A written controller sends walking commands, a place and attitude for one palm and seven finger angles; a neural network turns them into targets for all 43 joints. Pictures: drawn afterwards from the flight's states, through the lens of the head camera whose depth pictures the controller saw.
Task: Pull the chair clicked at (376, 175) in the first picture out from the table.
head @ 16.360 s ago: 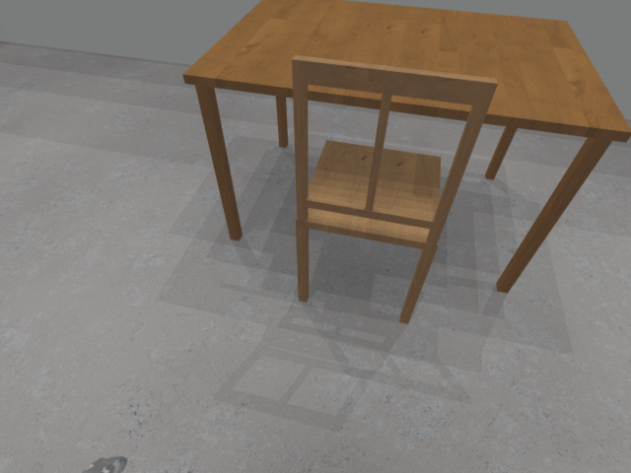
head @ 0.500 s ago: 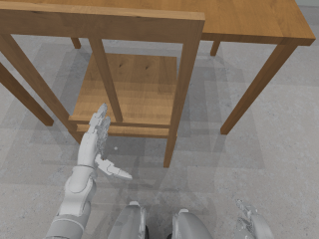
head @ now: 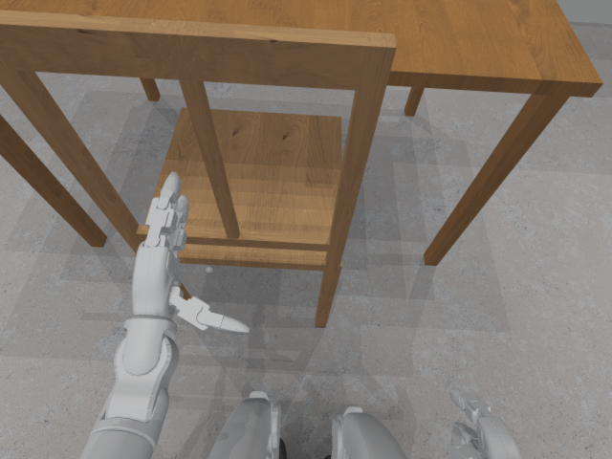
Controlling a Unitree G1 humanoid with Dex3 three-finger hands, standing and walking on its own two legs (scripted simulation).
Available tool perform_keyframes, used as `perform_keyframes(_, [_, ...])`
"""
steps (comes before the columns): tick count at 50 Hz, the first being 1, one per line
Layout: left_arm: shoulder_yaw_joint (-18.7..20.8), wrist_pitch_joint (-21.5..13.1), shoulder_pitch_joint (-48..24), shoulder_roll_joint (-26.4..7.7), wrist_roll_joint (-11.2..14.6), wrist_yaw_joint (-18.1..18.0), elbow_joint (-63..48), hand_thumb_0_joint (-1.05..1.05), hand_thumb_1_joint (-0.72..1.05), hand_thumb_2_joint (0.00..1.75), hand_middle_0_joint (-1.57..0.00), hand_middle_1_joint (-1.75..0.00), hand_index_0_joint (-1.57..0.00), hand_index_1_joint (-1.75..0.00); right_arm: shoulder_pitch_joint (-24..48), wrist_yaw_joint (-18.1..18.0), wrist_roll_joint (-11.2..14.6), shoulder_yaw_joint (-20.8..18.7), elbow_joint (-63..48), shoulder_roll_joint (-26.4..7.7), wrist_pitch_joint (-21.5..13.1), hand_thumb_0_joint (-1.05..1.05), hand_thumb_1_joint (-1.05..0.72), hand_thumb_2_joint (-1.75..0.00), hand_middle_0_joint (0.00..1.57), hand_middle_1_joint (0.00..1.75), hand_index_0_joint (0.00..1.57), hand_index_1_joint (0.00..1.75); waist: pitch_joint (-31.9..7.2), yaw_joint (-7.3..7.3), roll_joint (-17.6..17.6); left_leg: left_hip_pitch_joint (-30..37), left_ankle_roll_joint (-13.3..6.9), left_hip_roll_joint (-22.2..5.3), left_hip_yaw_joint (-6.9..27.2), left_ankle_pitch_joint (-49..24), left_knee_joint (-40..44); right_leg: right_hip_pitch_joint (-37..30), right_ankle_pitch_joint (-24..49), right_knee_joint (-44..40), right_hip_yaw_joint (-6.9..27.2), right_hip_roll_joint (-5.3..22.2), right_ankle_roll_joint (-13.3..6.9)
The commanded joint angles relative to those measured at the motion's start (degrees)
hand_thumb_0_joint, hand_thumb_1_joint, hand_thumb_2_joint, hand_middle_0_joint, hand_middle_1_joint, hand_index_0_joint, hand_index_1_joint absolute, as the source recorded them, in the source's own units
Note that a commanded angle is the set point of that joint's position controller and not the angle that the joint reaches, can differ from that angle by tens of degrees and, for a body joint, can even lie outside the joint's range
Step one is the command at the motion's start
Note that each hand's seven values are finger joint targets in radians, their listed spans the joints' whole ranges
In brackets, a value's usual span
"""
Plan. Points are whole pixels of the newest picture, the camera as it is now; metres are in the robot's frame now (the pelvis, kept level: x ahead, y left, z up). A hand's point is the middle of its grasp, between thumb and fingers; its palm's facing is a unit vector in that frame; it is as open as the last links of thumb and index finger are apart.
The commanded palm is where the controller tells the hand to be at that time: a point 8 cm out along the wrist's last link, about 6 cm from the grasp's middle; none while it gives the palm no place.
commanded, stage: aim the fingers beside a spindle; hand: left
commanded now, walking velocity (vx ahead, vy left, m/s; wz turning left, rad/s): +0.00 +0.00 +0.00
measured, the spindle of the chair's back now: (217, 176) +0.49 +0.14 +0.04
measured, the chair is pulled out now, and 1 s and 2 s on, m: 0.00 0.00 0.00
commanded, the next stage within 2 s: push the fingers through the gap in 0.08 s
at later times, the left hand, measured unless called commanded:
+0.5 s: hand (224, 263) +0.36 +0.12 +0.01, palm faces -0.05 -1.00 -0.04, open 16.9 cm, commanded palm +0.35 +0.17 +0.02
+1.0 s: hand (228, 225) +0.41 +0.12 +0.03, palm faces -0.02 -1.00 -0.04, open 16.9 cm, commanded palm +0.39 +0.17 +0.02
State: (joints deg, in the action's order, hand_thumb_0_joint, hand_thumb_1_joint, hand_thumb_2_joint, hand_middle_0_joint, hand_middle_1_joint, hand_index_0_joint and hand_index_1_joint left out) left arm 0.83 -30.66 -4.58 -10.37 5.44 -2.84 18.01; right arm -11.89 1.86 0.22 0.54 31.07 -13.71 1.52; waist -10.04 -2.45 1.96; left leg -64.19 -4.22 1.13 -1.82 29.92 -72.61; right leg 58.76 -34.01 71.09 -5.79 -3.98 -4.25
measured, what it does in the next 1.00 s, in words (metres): stands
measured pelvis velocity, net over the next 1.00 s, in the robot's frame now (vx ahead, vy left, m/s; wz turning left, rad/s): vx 0.00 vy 0.00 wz -0.01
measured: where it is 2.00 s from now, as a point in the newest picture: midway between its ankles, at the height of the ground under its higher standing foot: outside the picture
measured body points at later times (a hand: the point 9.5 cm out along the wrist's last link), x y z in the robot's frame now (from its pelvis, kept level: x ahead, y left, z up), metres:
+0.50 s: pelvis +0.00 +0.00 +0.00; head +0.11 +0.01 +0.43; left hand +0.36 +0.18 +0.01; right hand +0.14 -0.25 -0.12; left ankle +0.04 +0.07 -0.62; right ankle +0.00 -0.08 -0.62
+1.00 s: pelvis +0.00 +0.00 +0.00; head +0.11 +0.02 +0.43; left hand +0.40 +0.17 +0.03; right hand +0.10 -0.25 -0.12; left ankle +0.04 +0.07 -0.62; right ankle +0.00 -0.08 -0.62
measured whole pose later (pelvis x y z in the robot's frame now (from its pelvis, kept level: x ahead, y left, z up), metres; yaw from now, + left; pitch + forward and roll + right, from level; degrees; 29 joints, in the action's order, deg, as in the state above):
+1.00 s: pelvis +0.00 +0.00 +0.00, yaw +0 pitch +23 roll -3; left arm 4.6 -28.2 -25.0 -11.3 6.0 -0.7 38.3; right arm -14.3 2.1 0.2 0.5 34.3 -14.4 2.3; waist -9.8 -4.8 2.6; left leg -67.1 -4.5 0.9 -1.7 29.5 -73.5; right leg 61.5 -33.4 71.6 -6.0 -4.1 -4.0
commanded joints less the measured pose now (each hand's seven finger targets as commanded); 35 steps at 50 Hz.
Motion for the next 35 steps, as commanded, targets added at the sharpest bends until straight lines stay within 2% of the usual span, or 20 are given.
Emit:
perform_keyframes(1, [-3.34,2.14,-10.63,0.66,0.23,4.47,3.4,0.0,-0.5,0.3,-0.06,-0.08,-0.06,-0.08,-0.18,0.18,1.08,-2.5,-6.68,-8.91,-1.04,0.0,-0.9,-0.9,0.2,0.3,0.2,0.3,-13.15,-3.32,-2.4,13.59,1.91,-1.05,6.46,-7.98,8.33,-3.29,10.3,-12.13,6.25,1.98,2.57])
perform_keyframes(2, [-6.01,3.71,-9.91,3.77,1.26,6.6,4.36,0.0,-0.5,0.3,-0.06,-0.08,-0.06,-0.08,-0.5,0.13,1.56,-2.65,-7.51,-8.94,-1.03,0.0,-0.9,-0.9,0.2,0.3,0.2,0.3,-14.18,-3.2,-1.99,15.17,1.75,-1.0,6.62,-9.01,8.7,-3.74,11.22,-12.47,6.49,2.05,2.64])
perform_keyframes(3, [-6.61,4.85,-10.92,4.1,2.41,8.17,3.85,0.0,-0.5,0.3,-0.06,-0.08,-0.06,-0.08,-0.86,-0.02,2.0,-2.77,-8.01,-9.28,-0.88,0.0,-0.9,-0.9,0.2,0.3,0.2,0.3,-15.35,-3.01,-2.63,16.08,1.77,-1.03,6.9,-9.12,9.14,-4.7,11.35,-13.04,6.31,2.14,2.54])
perform_keyframes(6, [-3.26,4.07,-11.89,0.07,5.08,8.92,-7.69,0.0,-0.5,0.3,-0.06,-0.08,-0.06,-0.08,-1.16,-0.91,1.92,-3.38,-9.44,-9.14,-1.29,0.0,-0.9,-0.9,0.2,0.3,0.2,0.3,-23.69,-0.94,-0.56,21.38,1.92,-1.31,7.14,-15.41,9.22,-8.05,16.77,-12.17,6.12,2.25,2.34])
perform_keyframes(7, [-2.59,2.6,-14.65,-1.34,5.51,7.92,-13.42,0.0,-0.5,0.3,-0.06,-0.08,-0.06,-0.08,-1.02,-1.14,1.69,-3.34,-9.67,-8.95,-1.72,0.0,-0.9,-0.9,0.2,0.3,0.2,0.3,-25.94,-1.1,1.2,23.89,1.92,-1.51,7.33,-18.37,8.98,-8.2,19.02,-11.42,5.95,2.17,2.32])
perform_keyframes(8, [1.12,0.79,-15.38,-5.31,5.27,6.09,-18.96,0.0,-0.5,0.3,-0.06,-0.08,-0.06,-0.08,-1.2,-1.34,1.35,-3.54,-9.45,-8.79,-2.12,0.0,-0.9,-0.9,0.2,0.3,0.2,0.3,-28.63,0.35,3.23,26.77,2.44,-1.72,7.76,-20.55,9.5,-8.68,19.6,-10.9,5.83,2.16,2.1])
perform_keyframes(9, [2.3,-0.76,-15.45,-6.32,4.73,4.07,-21.71,0.0,-0.5,0.3,-0.06,-0.08,-0.06,-0.08,-1.5,-1.39,0.95,-3.33,-8.93,-8.2,-2.55,0.0,-0.9,-0.9,0.2,0.3,0.2,0.3,-29.3,0.29,3.6,28.67,2.68,-1.89,8.01,-22.91,9.7,-8.44,20.69,-10.41,5.51,2.01,2.08])
perform_keyframes(12, [6.12,-3.79,-16.7,-8.44,1.47,-1.74,-14.26,0.0,-0.5,0.3,-0.06,-0.08,-0.06,-0.08,-2.13,-0.89,-0.43,-2.82,-5.46,-7.45,-2.7,0.0,-0.9,-0.9,0.2,0.3,0.2,0.3,-21.72,-1.63,-0.25,20.76,2.36,-1.86,7.44,-21.14,6.88,-4.63,19.44,-8.5,5.43,1.46,2.42])
perform_keyframes(13, [4.88,-4.12,-17.46,-6.71,-0.08,-2.55,-8.91,0.0,-0.5,0.3,-0.06,-0.08,-0.06,-0.08,-1.68,-0.49,-0.62,-2.52,-4.77,-7.09,-2.49,0.0,-0.9,-0.9,0.2,0.3,0.2,0.3,-17.53,-2.5,-0.6,16.87,2.35,-1.63,7.26,-18.22,6.12,-2.91,17.43,-8.03,5.4,1.5,2.4])
perform_keyframes(15, [2.8,-3.53,-16.6,-4.34,-1.85,-2.36,-0.97,0.0,-0.5,0.3,-0.06,-0.08,-0.06,-0.08,-0.98,0.34,-0.69,-2.55,-4.48,-7.34,-2.09,0.0,-0.9,-0.9,0.2,0.3,0.2,0.3,-14.52,-2.86,-0.84,12.46,2.16,-1.09,6.58,-12.6,5.21,-1.38,13.38,-8.29,5.85,1.68,2.36])
perform_keyframes(16, [2.15,-2.49,-17.06,-4.14,-2.2,-1.52,1.89,0.0,-0.5,0.3,-0.06,-0.08,-0.06,-0.08,-0.98,0.55,-0.49,-2.57,-4.77,-7.84,-1.65,0.0,-0.9,-0.9,0.2,0.3,0.2,0.3,-14.37,-3.19,-1.67,11.62,2.07,-1.0,6.35,-10.32,5.31,-1.43,11.77,-8.99,6.16,1.84,2.45])
perform_keyframes(17, [1.43,-1.4,-17.33,-3.73,-2.02,-0.28,2.83,0.0,-0.5,0.3,-0.06,-0.08,-0.06,-0.08,-1.29,0.58,-0.2,-2.68,-5.36,-8.22,-1.33,0.0,-0.9,-0.9,0.2,0.3,0.2,0.3,-15.31,-2.81,-0.36,12.3,1.96,-0.79,6.1,-10.3,5.94,-2.5,12.01,-9.62,6.77,1.95,2.44])
perform_keyframes(20, [0.14,2.46,-17.09,-2.83,0.58,3.72,-1.06,0.0,-0.5,0.3,-0.06,-0.08,-0.06,-0.08,-2.13,0.25,0.65,-3.21,-7.39,-9.19,-0.42,0.0,-0.9,-0.9,0.2,0.3,0.2,0.3,-24.17,-1.31,1.95,19.54,2.26,-0.93,6.2,-15.56,7.79,-7.41,17.75,-10.61,6.86,2.06,2.56])
perform_keyframes(22, [-0.27,3.89,-18.2,-2.47,3.15,5.61,-5.84,0.0,-0.5,0.3,-0.06,-0.08,-0.06,-0.08,-2.58,-0.16,1.23,-3.35,-8.33,-9.16,-0.28,0.0,-0.9,-0.9,0.2,0.3,0.2,0.3,-28.52,-1.49,2.61,23.86,2.25,-1.3,6.64,-20.59,8.28,-9.93,22.49,-10.92,6.7,1.86,2.77])
perform_keyframes(24, [2.6,3.47,-20.89,-5.33,4.82,5.62,-9.39,0.0,-0.5,0.3,-0.06,-0.08,-0.06,-0.08,-2.76,-0.94,1.33,-3.33,-7.48,-9.03,-0.66,0.0,-0.9,-0.9,0.2,0.3,0.2,0.3,-28.55,-1.36,0.95,24.18,2.21,-1.55,7.04,-21.13,8.74,-11.1,22.78,-11.56,6.52,1.72,2.71])
perform_keyframes(25, [2.3,2.74,-21.93,-5.17,4.82,5.15,-9.78,0.0,-0.5,0.3,-0.06,-0.08,-0.06,-0.08,-2.81,-1.2,1.3,-3.13,-6.94,-8.67,-0.98,0.0,-0.9,-0.9,0.2,0.3,0.2,0.3,-27.09,-2.07,0.21,23.35,2.01,-1.58,6.89,-21.17,8.48,-10.98,23.13,-11.68,6.62,1.7,2.82])
perform_keyframes(30, [3.19,-0.98,-24.91,-4.58,1.96,1.9,0.03,0.0,-0.5,0.3,-0.06,-0.08,-0.06,-0.08,-3.47,-0.83,0.11,-2.9,-3.39,-8.19,-1.99,0.0,-0.9,-0.9,0.2,0.3,0.2,0.3,-17.5,-3.93,-2.19,16.07,1.94,-1.52,6.58,-16.27,6.4,-4.43,18.04,-10.12,5.92,1.59,2.79])
perform_keyframes(31, [4.15,-1.08,-24.74,-5.4,1.17,1.74,3.06,0.0,-0.5,0.3,-0.06,-0.08,-0.06,-0.08,-3.71,-0.59,0.02,-2.94,-3.23,-8.46,-1.83,0.0,-0.9,-0.9,0.2,0.3,0.2,0.3,-16.64,-3.65,-2.8,14.55,1.96,-1.36,6.49,-14.87,6.26,-3.98,16.72,-9.96,5.97,1.57,2.66])
perform_keyframes(32, [3.54,-1.07,-25.78,-5.23,0.5,1.97,4.52,0.0,-0.5,0.3,-0.06,-0.08,-0.06,-0.08,-3.92,-0.32,0.0,-3.0,-3.37,-8.54,-1.74,0.0,-0.9,-0.9,0.2,0.3,0.2,0.3,-16.22,-3.78,-1.08,14.63,1.95,-1.16,6.28,-14.68,6.35,-3.52,16.49,-9.99,6.17,1.65,2.56])
perform_keyframes(35, [4.43,0.15,-24.99,-5.94,0.0,2.93,6.91,0.0,-0.5,0.3,-0.06,-0.08,-0.06,-0.08,-4.0,0.27,0.06,-3.18,-4.55,-8.98,-0.79,0.0,-0.9,-0.9,0.2,0.3,0.2,0.3,-19.98,-2.32,1.0,16.3,2.26,-0.87,5.88,-15.02,6.87,-4.84,17.01,-10.11,6.57,1.85,2.37])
